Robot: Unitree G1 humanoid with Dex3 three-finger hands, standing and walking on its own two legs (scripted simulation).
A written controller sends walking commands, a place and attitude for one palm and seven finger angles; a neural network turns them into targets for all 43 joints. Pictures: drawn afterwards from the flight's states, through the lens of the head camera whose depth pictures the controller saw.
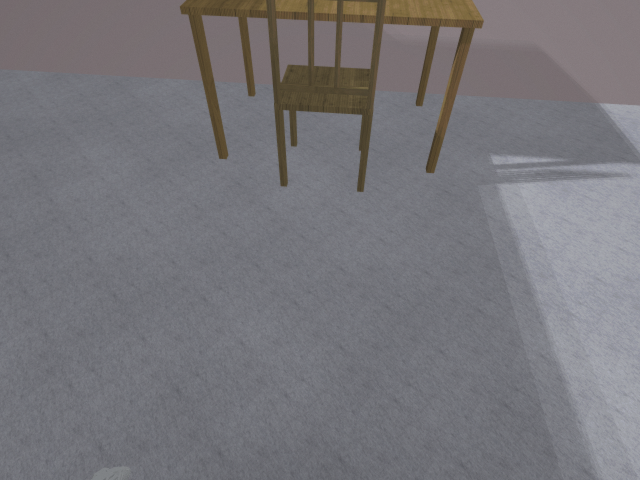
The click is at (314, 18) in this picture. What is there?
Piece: chair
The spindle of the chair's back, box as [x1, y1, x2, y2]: [308, 0, 313, 85]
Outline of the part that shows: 308,0 308,83 309,85 313,85 313,0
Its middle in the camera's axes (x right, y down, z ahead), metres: -0.04 -0.72 +1.45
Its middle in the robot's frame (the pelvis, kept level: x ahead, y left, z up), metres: +1.56 +0.11 -0.09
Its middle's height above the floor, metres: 0.68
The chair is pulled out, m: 0.00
